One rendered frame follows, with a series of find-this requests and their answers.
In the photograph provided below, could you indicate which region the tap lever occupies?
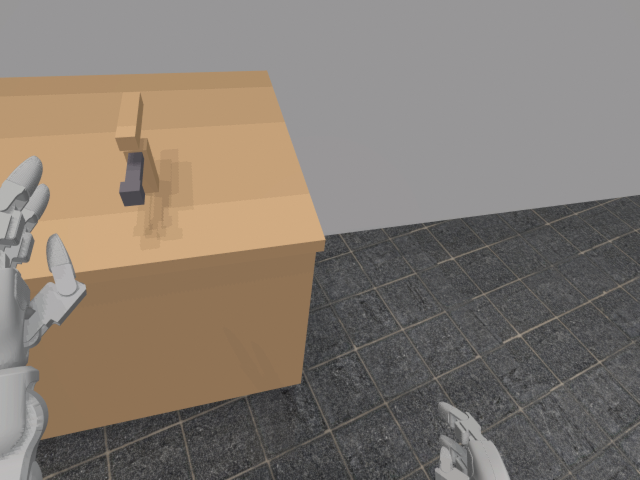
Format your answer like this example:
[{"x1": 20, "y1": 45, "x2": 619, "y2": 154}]
[{"x1": 119, "y1": 152, "x2": 145, "y2": 206}]

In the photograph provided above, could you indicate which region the left robot forearm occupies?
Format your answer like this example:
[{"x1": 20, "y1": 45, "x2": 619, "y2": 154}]
[{"x1": 0, "y1": 366, "x2": 48, "y2": 480}]

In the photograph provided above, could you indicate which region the robot left hand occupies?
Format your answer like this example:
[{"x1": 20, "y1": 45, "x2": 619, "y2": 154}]
[{"x1": 0, "y1": 156, "x2": 87, "y2": 369}]

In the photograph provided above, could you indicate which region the robot right hand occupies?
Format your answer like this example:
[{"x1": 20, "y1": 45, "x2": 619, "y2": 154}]
[{"x1": 435, "y1": 402, "x2": 510, "y2": 480}]

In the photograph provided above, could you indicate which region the counter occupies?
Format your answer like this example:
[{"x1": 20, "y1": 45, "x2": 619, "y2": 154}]
[{"x1": 0, "y1": 71, "x2": 326, "y2": 440}]

